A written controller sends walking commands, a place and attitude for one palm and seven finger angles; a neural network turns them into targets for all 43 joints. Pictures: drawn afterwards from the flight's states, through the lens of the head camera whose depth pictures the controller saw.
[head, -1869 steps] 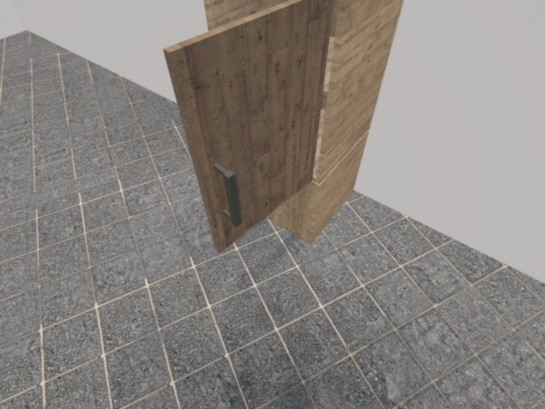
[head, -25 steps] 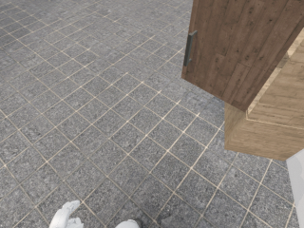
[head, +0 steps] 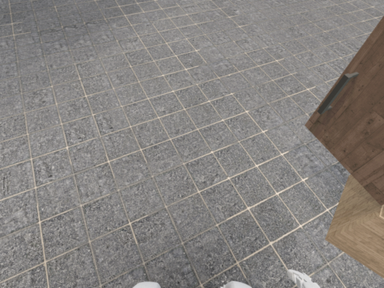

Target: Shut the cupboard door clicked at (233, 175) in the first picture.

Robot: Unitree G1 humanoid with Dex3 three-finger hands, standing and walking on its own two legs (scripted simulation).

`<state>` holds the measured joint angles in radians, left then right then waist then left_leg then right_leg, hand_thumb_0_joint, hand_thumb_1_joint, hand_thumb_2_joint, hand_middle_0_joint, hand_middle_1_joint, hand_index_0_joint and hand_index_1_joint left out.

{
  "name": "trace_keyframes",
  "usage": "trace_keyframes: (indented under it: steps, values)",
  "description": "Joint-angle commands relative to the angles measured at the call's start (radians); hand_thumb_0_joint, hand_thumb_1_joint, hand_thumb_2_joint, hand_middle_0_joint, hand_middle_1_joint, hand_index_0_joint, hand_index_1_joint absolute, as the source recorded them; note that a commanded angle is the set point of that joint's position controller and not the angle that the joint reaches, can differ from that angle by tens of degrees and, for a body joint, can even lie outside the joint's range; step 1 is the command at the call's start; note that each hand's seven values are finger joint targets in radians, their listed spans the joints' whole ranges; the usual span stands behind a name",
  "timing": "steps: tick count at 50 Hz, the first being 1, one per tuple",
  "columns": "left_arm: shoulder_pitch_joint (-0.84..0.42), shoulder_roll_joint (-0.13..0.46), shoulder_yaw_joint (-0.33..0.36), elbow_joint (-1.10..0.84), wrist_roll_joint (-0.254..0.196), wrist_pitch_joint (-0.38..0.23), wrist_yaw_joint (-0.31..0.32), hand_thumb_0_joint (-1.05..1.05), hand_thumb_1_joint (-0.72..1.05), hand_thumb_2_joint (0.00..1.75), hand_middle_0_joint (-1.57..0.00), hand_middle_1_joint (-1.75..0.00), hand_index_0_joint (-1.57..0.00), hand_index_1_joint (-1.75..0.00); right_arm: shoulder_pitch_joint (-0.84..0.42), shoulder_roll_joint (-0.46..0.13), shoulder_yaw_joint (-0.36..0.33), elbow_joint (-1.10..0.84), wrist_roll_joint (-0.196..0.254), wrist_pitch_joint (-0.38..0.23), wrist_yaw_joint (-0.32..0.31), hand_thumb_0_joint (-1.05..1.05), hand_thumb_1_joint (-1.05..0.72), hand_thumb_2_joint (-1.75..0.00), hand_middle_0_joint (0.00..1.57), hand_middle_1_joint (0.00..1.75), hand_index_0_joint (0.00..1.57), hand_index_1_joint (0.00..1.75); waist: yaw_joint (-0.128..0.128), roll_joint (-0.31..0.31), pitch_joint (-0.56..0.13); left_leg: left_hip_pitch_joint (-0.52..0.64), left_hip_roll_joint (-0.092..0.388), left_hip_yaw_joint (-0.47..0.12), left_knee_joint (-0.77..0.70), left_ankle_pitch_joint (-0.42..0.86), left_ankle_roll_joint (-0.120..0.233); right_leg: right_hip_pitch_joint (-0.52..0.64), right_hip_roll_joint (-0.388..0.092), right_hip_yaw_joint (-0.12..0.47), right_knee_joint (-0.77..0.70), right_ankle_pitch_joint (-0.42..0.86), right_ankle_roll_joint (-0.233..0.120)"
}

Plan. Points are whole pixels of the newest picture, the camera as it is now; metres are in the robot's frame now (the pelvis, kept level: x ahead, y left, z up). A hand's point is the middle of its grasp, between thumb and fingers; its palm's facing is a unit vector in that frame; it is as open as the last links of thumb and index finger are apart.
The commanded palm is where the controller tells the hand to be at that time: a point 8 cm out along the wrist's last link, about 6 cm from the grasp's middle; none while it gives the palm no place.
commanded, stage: walk to a spot facing it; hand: left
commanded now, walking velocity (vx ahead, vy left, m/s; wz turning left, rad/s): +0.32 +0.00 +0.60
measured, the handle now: (337, 94) +0.77 -0.47 -0.09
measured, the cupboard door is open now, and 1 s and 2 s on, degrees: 63 63 63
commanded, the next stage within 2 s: turn to face it in 0.86 s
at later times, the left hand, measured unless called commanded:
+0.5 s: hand (129, 281) +0.14 +0.14 -0.13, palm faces +0.30 -0.92 -0.26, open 7.3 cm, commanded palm none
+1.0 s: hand (96, 263) +0.17 +0.23 -0.16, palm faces +0.59 -0.77 -0.24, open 7.3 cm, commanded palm none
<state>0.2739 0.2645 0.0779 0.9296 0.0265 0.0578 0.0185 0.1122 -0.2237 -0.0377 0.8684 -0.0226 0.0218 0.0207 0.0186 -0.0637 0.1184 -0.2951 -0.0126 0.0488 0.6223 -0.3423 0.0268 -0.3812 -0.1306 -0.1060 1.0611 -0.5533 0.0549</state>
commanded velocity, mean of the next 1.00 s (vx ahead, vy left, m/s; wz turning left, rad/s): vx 0.10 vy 0.00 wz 0.52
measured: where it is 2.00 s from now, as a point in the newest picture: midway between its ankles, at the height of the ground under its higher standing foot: (187, 269)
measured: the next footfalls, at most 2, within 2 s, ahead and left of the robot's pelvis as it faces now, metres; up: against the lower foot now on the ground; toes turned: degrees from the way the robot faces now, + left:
right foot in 0.30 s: +0.18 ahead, -0.15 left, +0.00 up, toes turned +4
left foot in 0.78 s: +0.25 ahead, +0.10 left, +0.00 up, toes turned +35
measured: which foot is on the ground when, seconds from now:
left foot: down 0.00-0.30, up 0.32-0.76, down 0.78-1.00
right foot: up 0.00-0.28, down 0.30-0.78, up 0.80-1.00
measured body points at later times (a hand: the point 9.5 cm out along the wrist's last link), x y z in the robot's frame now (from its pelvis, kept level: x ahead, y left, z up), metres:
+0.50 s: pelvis +0.13 -0.06 +0.02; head +0.17 -0.08 +0.47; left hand +0.12 +0.19 -0.11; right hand +0.23 -0.30 -0.14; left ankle +0.06 +0.08 -0.61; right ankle +0.14 -0.15 -0.72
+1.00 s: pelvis +0.21 +0.00 +0.01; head +0.25 +0.06 +0.45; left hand +0.14 +0.28 -0.14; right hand +0.45 -0.14 -0.12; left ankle +0.22 +0.08 -0.72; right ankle +0.29 -0.16 -0.63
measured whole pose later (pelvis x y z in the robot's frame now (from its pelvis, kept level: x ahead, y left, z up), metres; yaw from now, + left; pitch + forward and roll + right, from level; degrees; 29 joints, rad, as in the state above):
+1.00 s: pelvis +0.21 +0.00 +0.01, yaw +35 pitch +1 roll -2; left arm 0.15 0.25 0.08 0.86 0.03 0.04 0.02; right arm 0.11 -0.22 -0.02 0.87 -0.02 0.02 0.00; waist 0.00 -0.02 0.13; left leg -0.36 -0.05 0.03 0.54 -0.20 0.09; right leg -0.52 -0.12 -0.01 1.17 -0.42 0.08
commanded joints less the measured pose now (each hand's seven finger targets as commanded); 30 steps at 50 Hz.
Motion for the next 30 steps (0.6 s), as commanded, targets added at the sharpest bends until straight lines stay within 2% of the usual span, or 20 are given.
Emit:
trace_keyframes:
  steps: [1, 4, 7, 10, 12, 13, 14, 15, 16, 17, 18, 19, 20, 21, 23, 25, 26, 27, 30]
  values:
    - [-0.112, 0.085, 0.021, -0.142, 0.001, -0.05, -0.027, 0.0, 0.9, 0.9, -0.2, -0.3, -0.2, -0.3, 0.139, -0.199, -0.048, -0.02, -0.007, -0.024, -0.036, 0.0, -0.9, -0.9, 0.2, 0.3, 0.2, 0.3, -0.073, 0.244, -0.108, 0.216, 0.259, -0.339, -0.318, 0.216, 0.144, -0.242, 0.003, 0.09, 0.081, 0.134, 0.006]
    - [-0.106, 0.072, 0.019, -0.13, 0.002, -0.05, -0.04, 0.0, 0.9, 0.9, -0.2, -0.3, -0.2, -0.3, 0.13, -0.208, -0.049, -0.018, -0.005, -0.037, -0.031, 0.0, -0.9, -0.9, 0.2, 0.3, 0.2, 0.3, -0.053, 0.198, -0.084, 0.166, 0.223, -0.322, -0.367, 0.079, 0.145, -0.225, 0.018, 0.077, -0.013, 0.197, 0.016]
    - [-0.152, 0.068, 0.015, -0.147, 0.0, -0.055, -0.048, 0.0, 0.9, 0.9, -0.2, -0.3, -0.2, -0.3, 0.137, -0.215, -0.055, -0.007, -0.006, -0.04, -0.026, 0.0, -0.9, -0.9, 0.2, 0.3, 0.2, 0.3, -0.053, 0.219, -0.044, 0.107, 0.206, -0.333, -0.4, -0.023, 0.151, -0.195, 0.024, 0.068, -0.154, 0.226, 0.022]
    - [-0.153, 0.064, 0.014, -0.16, -0.003, -0.06, -0.052, 0.0, 0.9, 0.9, -0.2, -0.3, -0.2, -0.3, 0.121, -0.216, -0.062, -0.006, -0.01, -0.039, -0.021, 0.0, -0.9, -0.9, 0.2, 0.3, 0.2, 0.3, -0.04, 0.23, -0.045, 0.041, 0.185, -0.341, -0.381, -0.076, 0.141, -0.073, 0.062, 0.039, -0.327, 0.234, 0.024]
    - [-0.094, 0.069, 0.018, -0.143, -0.002, -0.067, -0.054, 0.0, 0.9, 0.9, -0.2, -0.3, -0.2, -0.3, 0.093, -0.214, -0.067, -0.006, -0.009, -0.036, -0.02, 0.0, -0.9, -0.9, 0.2, 0.3, 0.2, 0.3, -0.007, 0.243, -0.06, -0.042, 0.173, -0.339, -0.334, -0.11, 0.128, 0.076, 0.094, 0.018, -0.406, 0.273, 0.023]
    - [-0.018, 0.078, 0.025, -0.121, 0.0, -0.073, -0.053, 0.0, 0.9, 0.9, -0.2, -0.3, -0.2, -0.3, 0.07, -0.203, -0.066, -0.012, -0.005, -0.034, -0.021, 0.0, -0.9, -0.9, 0.2, 0.3, 0.2, 0.3, 0.032, 0.205, -0.084, -0.129, 0.147, -0.328, -0.259, -0.135, 0.11, 0.228, 0.111, 0.014, -0.469, 0.299, 0.021]
    - [0.095, 0.118, 0.039, -0.088, 0.002, -0.084, -0.045, 0.0, 0.9, 0.9, -0.2, -0.3, -0.2, -0.3, 0.055, -0.172, -0.061, -0.017, 0.002, -0.036, -0.02, 0.0, -0.9, -0.9, 0.2, 0.3, 0.2, 0.3, 0.087, 0.09, -0.122, -0.255, 0.076, -0.281, -0.116, -0.184, 0.075, 0.428, 0.074, 0.064, -0.569, 0.265, 0.012]
    - [0.221, 0.224, 0.061, -0.064, 0.016, -0.1, -0.029, 0.0, 0.9, 0.9, -0.2, -0.3, -0.2, -0.3, 0.082, -0.091, -0.046, -0.032, 0.013, -0.044, -0.016, 0.0, -0.9, -0.9, 0.2, 0.3, 0.2, 0.3, 0.139, -0.207, -0.215, -0.395, -0.048, -0.125, 0.238, -0.26, 0.013, 0.594, -0.194, 0.353, -0.752, -0.019, -0.048]
    - [0.208, 0.259, 0.059, -0.069, 0.007, -0.093, -0.016, 0.0, 0.9, 0.9, -0.2, -0.3, -0.2, -0.3, 0.08, -0.081, -0.047, -0.056, 0.012, -0.042, -0.013, 0.0, -0.9, -0.9, 0.2, 0.3, 0.2, 0.3, 0.117, -0.331, -0.196, -0.456, -0.053, -0.109, 0.5, -0.3, -0.003, 0.495, -0.379, 0.637, -0.917, -0.185, -0.116]
    - [0.117, 0.22, 0.047, -0.09, 0.0, -0.089, -0.013, 0.0, 0.9, 0.9, -0.2, -0.3, -0.2, -0.3, 0.09, -0.11, -0.057, -0.047, -0.004, -0.034, -0.007, 0.0, -0.9, -0.9, 0.2, 0.3, 0.2, 0.3, 0.062, -0.212, -0.116, -0.462, 0.004, -0.149, 0.615, -0.217, -0.001, 0.364, -0.375, 0.593, -0.947, -0.264, -0.13]
    - [0.043, 0.165, 0.04, -0.106, 0.0, -0.099, -0.008, 0.0, 0.9, 0.9, -0.2, -0.3, -0.2, -0.3, 0.112, -0.111, -0.059, -0.023, -0.009, -0.033, -0.007, 0.0, -0.9, -0.9, 0.2, 0.3, 0.2, 0.3, 0.025, -0.235, -0.088, -0.453, 0.043, -0.156, 0.676, -0.107, -0.006, 0.286, -0.347, 0.573, -0.948, -0.211, -0.121]
    - [-0.003, 0.115, 0.024, -0.109, -0.002, -0.101, -0.006, 0.0, 0.9, 0.9, -0.2, -0.3, -0.2, -0.3, 0.102, -0.108, -0.06, 0.001, -0.011, -0.027, -0.001, 0.0, -0.9, -0.9, 0.2, 0.3, 0.2, 0.3, -0.004, -0.146, -0.046, -0.417, 0.07, -0.138, 0.7, -0.026, -0.021, 0.211, -0.308, 0.428, -0.926, -0.065, -0.116]
    - [-0.029, 0.071, 0.01, -0.109, -0.006, -0.108, -0.006, 0.0, 0.9, 0.9, -0.2, -0.3, -0.2, -0.3, 0.116, -0.092, -0.056, 0.021, -0.01, -0.019, 0.007, 0.0, -0.9, -0.9, 0.2, 0.3, 0.2, 0.3, -0.027, -0.089, -0.05, -0.37, 0.081, -0.117, 0.679, 0.029, -0.035, 0.191, -0.251, 0.24, -0.887, 0.172, -0.103]
    - [-0.03, 0.051, 0.005, -0.102, -0.006, -0.111, -0.005, 0.0, 0.9, 0.9, -0.2, -0.3, -0.2, -0.3, 0.145, -0.067, -0.052, 0.036, -0.003, -0.012, 0.013, 0.0, -0.9, -0.9, 0.2, 0.3, 0.2, 0.3, -0.045, -0.087, -0.071, -0.34, 0.074, -0.097, 0.653, 0.056, -0.044, 0.21, -0.208, 0.115, -0.845, 0.369, -0.096]
    - [0.019, 0.038, -0.003, -0.081, -0.006, -0.122, -0.002, 0.0, 0.9, 0.9, -0.2, -0.3, -0.2, -0.3, 0.152, -0.043, -0.045, 0.046, 0.0, 0.002, 0.017, 0.0, -0.9, -0.9, 0.2, 0.3, 0.2, 0.3, -0.048, -0.099, -0.079, -0.341, 0.058, -0.062, 0.629, 0.084, -0.061, 0.25, -0.177, -0.009, -0.789, 0.747, -0.092]
    - [0.052, 0.034, -0.004, -0.06, -0.006, -0.123, 0.004, 0.0, 0.9, 0.9, -0.2, -0.3, -0.2, -0.3, 0.14, -0.034, -0.04, 0.04, 0.0, 0.01, 0.016, 0.0, -0.9, -0.9, 0.2, 0.3, 0.2, 0.3, -0.046, -0.105, -0.097, -0.355, 0.056, -0.034, 0.579, 0.087, -0.065, 0.32, -0.18, -0.068, -0.755, 0.942, -0.092]
    - [0.073, 0.037, -0.004, -0.047, -0.005, -0.123, 0.007, 0.0, 0.9, 0.9, -0.2, -0.3, -0.2, -0.3, 0.116, -0.026, -0.038, 0.036, 0.0, 0.012, 0.019, 0.0, -0.9, -0.9, 0.2, 0.3, 0.2, 0.3, -0.039, -0.088, -0.095, -0.364, 0.053, -0.022, 0.537, 0.089, -0.066, 0.355, -0.178, -0.089, -0.746, 1.004, -0.086]
    - [0.085, 0.041, -0.002, -0.043, -0.004, -0.12, 0.011, 0.0, 0.9, 0.9, -0.2, -0.3, -0.2, -0.3, 0.098, -0.024, -0.033, 0.027, -0.001, 0.014, 0.02, 0.0, -0.9, -0.9, 0.2, 0.3, 0.2, 0.3, -0.036, -0.097, -0.102, -0.363, 0.059, -0.006, 0.484, 0.087, -0.066, 0.379, -0.186, -0.107, -0.733, 1.032, -0.089]
    - [0.102, 0.054, 0.0, -0.031, -0.004, -0.109, 0.013, 0.0, 0.9, 0.9, -0.2, -0.3, -0.2, -0.3, 0.024, -0.018, -0.021, -0.003, -0.001, 0.016, 0.022, 0.0, -0.9, -0.9, 0.2, 0.3, 0.2, 0.3, -0.017, -0.082, -0.085, -0.345, 0.059, 0.038, 0.336, 0.086, -0.06, 0.406, -0.2, -0.137, -0.717, 1.04, -0.105]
